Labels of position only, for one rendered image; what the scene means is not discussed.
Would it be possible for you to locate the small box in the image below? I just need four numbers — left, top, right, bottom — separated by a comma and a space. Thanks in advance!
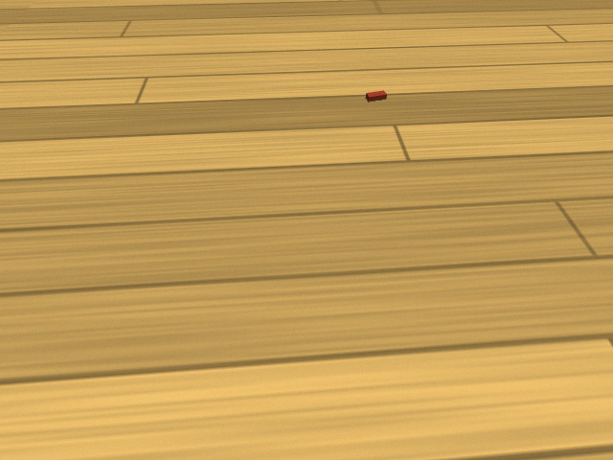
366, 90, 387, 101

